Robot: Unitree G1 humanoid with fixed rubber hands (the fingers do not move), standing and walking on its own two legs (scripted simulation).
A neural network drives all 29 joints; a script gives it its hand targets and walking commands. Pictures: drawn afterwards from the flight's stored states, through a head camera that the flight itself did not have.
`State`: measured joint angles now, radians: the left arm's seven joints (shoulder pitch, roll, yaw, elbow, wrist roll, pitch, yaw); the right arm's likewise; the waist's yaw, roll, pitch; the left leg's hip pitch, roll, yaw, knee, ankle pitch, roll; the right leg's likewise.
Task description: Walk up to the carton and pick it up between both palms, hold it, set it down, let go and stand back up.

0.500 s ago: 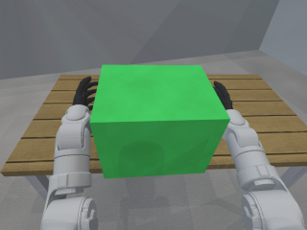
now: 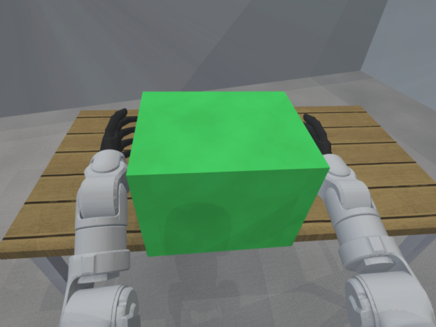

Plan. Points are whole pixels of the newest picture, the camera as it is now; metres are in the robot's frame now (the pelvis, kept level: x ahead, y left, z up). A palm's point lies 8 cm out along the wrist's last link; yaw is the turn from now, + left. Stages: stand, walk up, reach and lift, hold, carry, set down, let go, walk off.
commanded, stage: reach and lift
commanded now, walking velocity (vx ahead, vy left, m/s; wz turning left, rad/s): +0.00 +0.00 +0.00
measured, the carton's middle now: (218, 170) +0.37 +0.00 +0.14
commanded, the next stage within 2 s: hold in 0.26 s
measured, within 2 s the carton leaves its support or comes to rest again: neither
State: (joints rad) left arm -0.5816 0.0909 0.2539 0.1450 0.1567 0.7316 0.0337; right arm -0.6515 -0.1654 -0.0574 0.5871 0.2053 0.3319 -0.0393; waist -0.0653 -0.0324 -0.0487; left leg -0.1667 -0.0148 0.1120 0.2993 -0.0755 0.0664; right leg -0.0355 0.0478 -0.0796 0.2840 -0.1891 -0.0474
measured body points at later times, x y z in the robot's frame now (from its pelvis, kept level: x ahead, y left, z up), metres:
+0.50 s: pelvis +0.00 +0.00 +0.00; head -0.06 +0.01 +0.45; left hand +0.36 +0.18 +0.21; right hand +0.37 -0.18 +0.20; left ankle +0.06 +0.07 -0.75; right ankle -0.02 -0.08 -0.75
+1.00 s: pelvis -0.02 +0.00 +0.00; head -0.08 +0.02 +0.44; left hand +0.35 +0.18 +0.23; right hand +0.36 -0.19 +0.21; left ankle +0.06 +0.07 -0.75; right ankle -0.02 -0.08 -0.75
